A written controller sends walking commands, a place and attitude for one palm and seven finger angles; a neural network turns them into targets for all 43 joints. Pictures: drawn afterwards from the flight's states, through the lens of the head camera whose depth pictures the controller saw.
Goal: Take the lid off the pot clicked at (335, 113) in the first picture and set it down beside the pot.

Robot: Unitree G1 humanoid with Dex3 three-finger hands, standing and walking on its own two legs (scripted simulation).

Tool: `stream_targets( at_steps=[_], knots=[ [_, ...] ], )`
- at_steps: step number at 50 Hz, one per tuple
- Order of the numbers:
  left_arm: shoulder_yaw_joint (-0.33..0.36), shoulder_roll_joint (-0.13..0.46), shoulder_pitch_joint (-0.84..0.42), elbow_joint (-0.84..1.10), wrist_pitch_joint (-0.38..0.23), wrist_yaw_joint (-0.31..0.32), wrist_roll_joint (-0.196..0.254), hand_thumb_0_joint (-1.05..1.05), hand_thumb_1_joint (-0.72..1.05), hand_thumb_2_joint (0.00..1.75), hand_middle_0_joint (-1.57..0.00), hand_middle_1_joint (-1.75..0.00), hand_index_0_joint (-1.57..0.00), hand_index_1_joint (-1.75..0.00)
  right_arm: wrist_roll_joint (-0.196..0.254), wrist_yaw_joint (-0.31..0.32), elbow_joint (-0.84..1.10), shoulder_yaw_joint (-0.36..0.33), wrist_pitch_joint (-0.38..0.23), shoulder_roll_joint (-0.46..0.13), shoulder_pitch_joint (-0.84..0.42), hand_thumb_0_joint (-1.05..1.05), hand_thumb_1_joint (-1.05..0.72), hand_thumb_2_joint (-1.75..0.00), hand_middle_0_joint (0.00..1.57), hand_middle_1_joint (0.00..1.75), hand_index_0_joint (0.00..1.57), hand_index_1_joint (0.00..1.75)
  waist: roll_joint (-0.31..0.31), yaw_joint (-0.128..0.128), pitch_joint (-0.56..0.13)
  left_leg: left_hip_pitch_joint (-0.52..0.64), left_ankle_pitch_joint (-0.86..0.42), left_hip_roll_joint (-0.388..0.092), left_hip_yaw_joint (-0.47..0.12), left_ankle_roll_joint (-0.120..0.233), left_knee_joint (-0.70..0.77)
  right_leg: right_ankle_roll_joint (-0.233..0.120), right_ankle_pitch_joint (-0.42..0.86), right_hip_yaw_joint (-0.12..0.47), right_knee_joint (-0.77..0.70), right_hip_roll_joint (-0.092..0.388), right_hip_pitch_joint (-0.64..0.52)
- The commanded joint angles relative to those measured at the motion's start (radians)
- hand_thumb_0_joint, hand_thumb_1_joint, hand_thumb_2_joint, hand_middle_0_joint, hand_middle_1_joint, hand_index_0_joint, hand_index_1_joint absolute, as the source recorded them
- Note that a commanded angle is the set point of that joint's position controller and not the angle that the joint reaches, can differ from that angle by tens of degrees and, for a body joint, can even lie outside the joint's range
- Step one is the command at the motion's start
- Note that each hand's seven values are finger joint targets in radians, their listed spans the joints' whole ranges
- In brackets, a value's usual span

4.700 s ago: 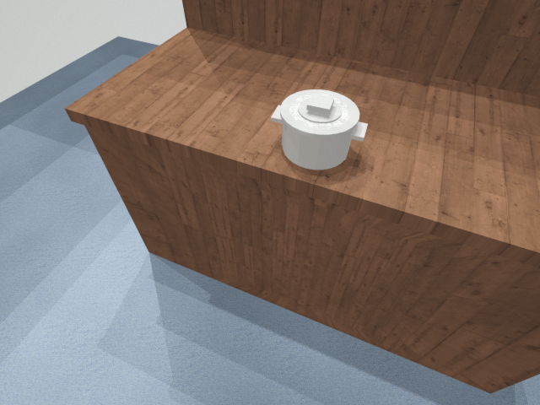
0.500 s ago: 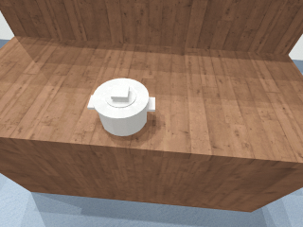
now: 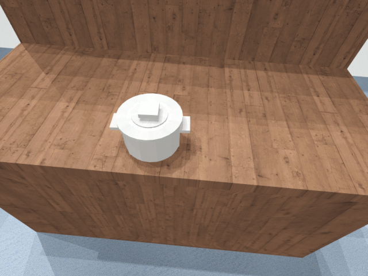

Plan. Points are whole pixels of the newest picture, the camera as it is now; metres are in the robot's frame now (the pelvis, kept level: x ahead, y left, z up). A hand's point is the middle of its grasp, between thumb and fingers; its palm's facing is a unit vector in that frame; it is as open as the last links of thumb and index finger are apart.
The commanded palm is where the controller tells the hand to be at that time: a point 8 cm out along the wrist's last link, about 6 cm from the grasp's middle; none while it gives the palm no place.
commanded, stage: look again from close up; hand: left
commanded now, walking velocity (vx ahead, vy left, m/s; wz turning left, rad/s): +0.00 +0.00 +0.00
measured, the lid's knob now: (149, 109) +0.47 +0.12 +0.09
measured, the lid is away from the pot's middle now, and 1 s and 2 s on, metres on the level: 0.00 0.00 0.00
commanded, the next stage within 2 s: lift the closed hand beside the body in 0.14 s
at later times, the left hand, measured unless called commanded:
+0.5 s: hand out of the picture +0.13 +0.18 -0.07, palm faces +0.11 -0.96 -0.25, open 6.0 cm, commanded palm +0.07 +0.24 -0.03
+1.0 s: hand out of the picture +0.09 +0.23 +0.01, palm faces +0.32 -0.87 -0.37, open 3.1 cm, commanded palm +0.04 +0.27 +0.05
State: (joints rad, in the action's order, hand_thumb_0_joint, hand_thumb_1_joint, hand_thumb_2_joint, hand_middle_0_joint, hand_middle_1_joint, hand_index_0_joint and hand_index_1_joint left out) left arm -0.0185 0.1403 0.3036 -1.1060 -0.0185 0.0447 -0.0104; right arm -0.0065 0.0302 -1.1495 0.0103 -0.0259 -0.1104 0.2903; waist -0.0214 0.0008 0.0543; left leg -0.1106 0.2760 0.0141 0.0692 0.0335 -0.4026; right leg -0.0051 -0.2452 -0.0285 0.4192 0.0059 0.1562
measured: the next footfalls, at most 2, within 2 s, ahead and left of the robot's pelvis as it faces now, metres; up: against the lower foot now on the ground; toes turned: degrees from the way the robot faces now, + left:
none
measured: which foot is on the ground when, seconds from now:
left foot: down 0.00-1.00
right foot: down 0.00-1.00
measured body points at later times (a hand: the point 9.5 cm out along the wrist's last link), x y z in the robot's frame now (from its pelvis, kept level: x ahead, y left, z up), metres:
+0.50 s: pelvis -0.03 +0.02 -0.01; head -0.06 +0.00 +0.44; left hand +0.12 +0.23 -0.05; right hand +0.11 -0.23 -0.11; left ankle -0.04 +0.09 -0.74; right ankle -0.01 -0.12 -0.74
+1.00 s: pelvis -0.03 -0.01 +0.00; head -0.04 -0.02 +0.44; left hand +0.07 +0.27 +0.04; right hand +0.16 -0.20 -0.09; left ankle -0.04 +0.09 -0.74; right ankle -0.01 -0.12 -0.74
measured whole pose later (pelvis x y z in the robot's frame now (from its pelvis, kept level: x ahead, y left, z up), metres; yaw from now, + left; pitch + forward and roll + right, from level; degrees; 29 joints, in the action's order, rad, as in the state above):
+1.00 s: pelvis -0.03 -0.01 +0.00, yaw +3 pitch -3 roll -1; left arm 0.13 0.25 0.66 0.15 -0.06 0.09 0.01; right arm 0.00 0.05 -0.61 0.03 -0.15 -0.18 0.23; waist 0.05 0.06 0.02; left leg -0.17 0.28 0.01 0.02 0.03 -0.50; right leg -0.01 -0.24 -0.08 0.46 0.01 0.17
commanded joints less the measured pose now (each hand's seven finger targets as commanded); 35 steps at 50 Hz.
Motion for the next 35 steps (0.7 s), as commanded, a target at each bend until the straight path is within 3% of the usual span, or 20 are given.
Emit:
stream_targets(
  at_steps=[1,11,12,13,14,15,16,17,18,19,20,21,24,25,27,28,30,31,34,35],
  knots=[
    [0.019,0.089,0.086,0.02,-0.007,0.005,0.003,0.0,0.9,0.9,-0.2,-0.3,-0.2,-0.3,0.004,0.008,0.015,-0.017,-0.012,-0.085,0.082,0.0,-0.9,-0.9,0.2,0.3,0.2,0.3,0.013,0.005,0.037,-0.029,-0.187,-0.126,-0.102,0.001,0.06,-0.038,0.182,0.099,-0.061,0.115,0.035],
    [0.019,0.079,0.097,0.018,-0.004,0.005,0.002,0.0,0.9,0.9,-0.2,-0.3,-0.2,-0.3,0.005,0.009,0.014,-0.018,-0.015,-0.078,0.098,0.0,-0.9,-0.9,0.2,0.3,0.2,0.3,0.027,0.006,0.027,-0.033,-0.187,-0.128,-0.108,0.007,0.062,-0.036,0.154,0.095,-0.053,0.108,0.042],
    [0.023,0.117,0.128,-0.02,-0.027,0.038,-0.016,0.0,0.9,0.9,-0.2,-0.3,-0.2,-0.3,0.009,0.003,0.094,-0.021,-0.021,-0.137,-0.018,0.0,-0.9,-0.9,0.2,0.3,0.2,0.3,0.043,0.024,-0.025,-0.082,-0.407,-0.129,-0.076,-0.024,-0.147,-0.021,0.603,0.117,-0.003,0.152,0.014],
    [-0.006,0.266,-0.547,1.272,-0.18,0.046,0.106,0.0,0.9,0.9,-0.24,-0.35,-0.24,-0.35,0.075,0.0,0.429,-0.018,-0.201,-0.276,-0.018,0.0,-0.9,-0.9,0.2,0.3,0.2,0.3,0.185,0.011,-0.487,0.084,-0.414,-0.033,-0.129,-0.049,0.002,-0.035,0.441,0.045,0.065,0.067,-0.121],
    [0.002,0.203,-0.157,1.052,-0.08,0.09,0.039,0.0,0.9,0.9,-0.29,-0.4,-0.29,-0.4,0.084,0.037,0.383,-0.009,-0.266,-0.199,-0.098,0.0,-0.9,-0.9,0.2,0.3,0.2,0.3,0.345,0.028,-0.427,0.112,-0.497,-0.076,-0.1,-0.065,0.001,-0.057,0.24,0.026,0.062,0.04,-0.041],
    [0.003,0.188,-0.115,0.982,-0.003,0.13,0.063,0.0,0.9,0.9,-0.33,-0.44,-0.33,-0.44,0.094,0.033,0.314,-0.025,-0.279,-0.217,-0.116,0.0,-0.9,-0.9,0.2,0.3,0.2,0.3,0.273,0.024,-0.335,0.042,-0.414,-0.072,-0.103,-0.08,-0.019,-0.041,0.178,-0.011,0.05,0.034,0.003],
    [-0.083,0.052,0.037,0.984,0.061,0.123,0.064,0.0,0.9,0.9,-0.38,-0.49,-0.38,-0.49,0.099,0.022,0.343,-0.016,-0.291,-0.202,-0.093,0.0,-0.9,-0.9,0.2,0.3,0.2,0.3,0.235,0.015,-0.258,0.021,-0.337,-0.06,-0.119,-0.07,0.02,-0.035,0.153,-0.027,0.019,0.027,0.004],
    [-0.197,-0.064,0.027,1.029,0.069,0.104,0.062,0.0,0.9,0.9,-0.42,-0.54,-0.42,-0.54,0.089,0.013,0.385,-0.003,-0.312,-0.204,-0.098,0.0,-0.9,-0.9,0.2,0.3,0.2,0.3,0.133,-0.01,-0.15,0.0,-0.293,-0.06,-0.132,-0.051,0.042,-0.027,0.146,-0.049,0.005,0.022,0.017],
    [-0.22,-0.098,0.079,0.96,0.056,0.096,0.042,0.0,0.9,0.9,-0.46,-0.59,-0.46,-0.59,0.069,0.006,0.386,-0.003,-0.325,-0.225,-0.105,0.0,-0.9,-0.9,0.2,0.3,0.2,0.3,0.042,-0.015,-0.077,-0.009,-0.269,-0.056,-0.143,-0.035,0.045,-0.025,0.134,-0.063,-0.001,0.011,0.046],
    [-0.228,-0.123,0.17,0.862,0.052,0.089,0.02,0.0,0.9,0.9,-0.51,-0.64,-0.51,-0.64,0.051,-0.006,0.399,-0.014,-0.32,-0.231,-0.112,0.0,-0.9,-0.9,0.2,0.3,0.2,0.3,-0.029,-0.004,0.002,-0.056,-0.261,-0.057,-0.155,-0.024,0.046,-0.02,0.105,-0.076,0.001,0.008,0.08],
    [-0.193,-0.115,0.277,0.739,0.055,0.084,0.006,0.0,0.9,0.9,-0.55,-0.68,-0.55,-0.68,0.047,-0.022,0.421,-0.036,-0.298,-0.237,-0.124,0.0,-0.9,-0.9,0.2,0.3,0.2,0.3,-0.118,0.014,0.043,-0.113,-0.255,-0.064,-0.159,-0.021,0.042,-0.022,0.089,-0.085,0.005,0.004,0.09],
    [-0.111,-0.049,0.327,0.718,0.047,0.074,-0.004,0.0,0.9,0.9,-0.6,-0.73,-0.6,-0.73,0.035,-0.036,0.441,-0.057,-0.27,-0.245,-0.118,0.0,-0.9,-0.9,0.2,0.3,0.2,0.3,-0.176,0.035,0.06,-0.148,-0.238,-0.063,-0.151,-0.025,0.033,-0.022,0.079,-0.086,0.016,0.002,0.096],
    [0.144,0.172,0.48,0.942,-0.02,0.044,0.011,0.0,0.9,0.9,-0.73,-0.88,-0.73,-0.88,0.036,-0.04,0.577,-0.08,-0.22,-0.225,-0.209,0.0,-0.9,-0.9,0.2,0.3,0.2,0.3,-0.208,0.099,0.015,-0.194,-0.118,-0.044,-0.1,-0.04,0.049,-0.021,0.001,-0.06,0.008,0.011,0.029],
    [0.236,0.257,0.47,1.015,-0.045,0.048,0.022,0.0,0.9,0.9,-0.77,-0.92,-0.77,-0.92,0.041,-0.031,0.609,-0.081,-0.21,-0.225,-0.23,0.0,-0.9,-0.9,0.2,0.3,0.2,0.3,-0.154,0.107,0.0,-0.198,-0.096,-0.041,-0.091,-0.045,0.049,-0.024,-0.003,-0.053,0.003,0.019,0.001],
    [0.193,0.232,0.316,1.216,-0.088,0.041,0.031,0.0,0.9,0.9,-0.86,-1.02,-0.86,-1.02,0.045,-0.021,0.693,-0.061,-0.203,-0.212,-0.241,0.0,-0.9,-0.9,0.2,0.3,0.2,0.3,-0.029,0.074,0.008,-0.181,-0.014,-0.03,-0.078,-0.039,0.058,-0.024,-0.035,-0.023,-0.004,0.021,0.023],
    [0.151,0.188,0.267,1.262,-0.1,0.039,0.029,0.0,0.9,0.9,-0.9,-1.07,-0.9,-1.07,0.045,-0.014,0.707,-0.054,-0.202,-0.199,-0.239,0.0,-0.9,-0.9,0.2,0.3,0.2,0.3,0.066,0.056,0.027,-0.165,0.016,-0.028,-0.071,-0.034,0.055,-0.023,-0.04,-0.014,-0.01,0.02,0.051],
    [0.116,0.162,0.199,1.293,-0.106,0.039,0.024,0.0,0.9,0.9,-0.99,-1.16,-0.99,-1.16,0.037,-0.008,0.719,-0.049,-0.194,-0.199,-0.207,0.0,-0.9,-0.9,0.2,0.3,0.2,0.3,0.144,0.021,0.049,-0.159,0.073,-0.025,-0.071,-0.027,0.036,-0.019,-0.05,-0.013,-0.029,0.018,0.096],
    [0.072,0.128,0.157,1.311,-0.11,0.035,0.025,0.0,0.9,0.9,-1.04,-1.21,-1.04,-1.21,0.034,-0.004,0.729,-0.042,-0.193,-0.198,-0.203,0.0,-0.9,-0.9,0.2,0.3,0.2,0.3,0.154,0.003,0.064,-0.158,0.103,-0.02,-0.077,-0.023,0.033,-0.016,-0.065,-0.013,-0.034,0.014,0.119],
    [0.1,0.154,0.191,1.357,-0.118,0.038,0.031,0.0,0.9,0.9,-1.17,-1.36,-1.17,-1.36,0.027,0.011,0.745,-0.04,-0.191,-0.2,-0.17,0.0,-0.9,-0.9,0.2,0.3,0.2,0.3,0.154,0.011,-0.006,-0.12,0.095,-0.012,-0.076,-0.015,0.017,-0.018,-0.071,-0.011,-0.039,0.008,0.096],
    [0.139,0.188,0.203,1.374,-0.12,0.043,0.033,0.0,0.9,0.9,-1.21,-1.4,-1.21,-1.4,0.027,0.014,0.752,-0.042,-0.191,-0.202,-0.165,0.0,-0.9,-0.9,0.2,0.3,0.2,0.3,0.118,0.011,-0.028,-0.113,0.086,-0.013,-0.076,-0.014,0.003,-0.016,-0.074,-0.014,-0.049,0.005,0.097]
  ],
)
